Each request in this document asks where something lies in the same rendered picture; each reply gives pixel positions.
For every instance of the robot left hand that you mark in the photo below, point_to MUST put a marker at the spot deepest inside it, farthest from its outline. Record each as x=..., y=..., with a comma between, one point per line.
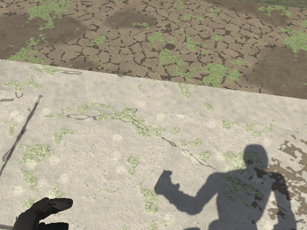
x=29, y=220

